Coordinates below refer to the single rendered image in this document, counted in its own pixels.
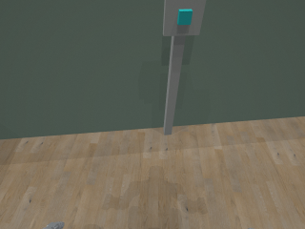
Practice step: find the button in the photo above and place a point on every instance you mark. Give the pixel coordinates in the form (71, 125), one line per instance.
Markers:
(184, 17)

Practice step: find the panel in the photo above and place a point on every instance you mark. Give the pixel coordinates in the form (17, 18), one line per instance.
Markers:
(178, 34)

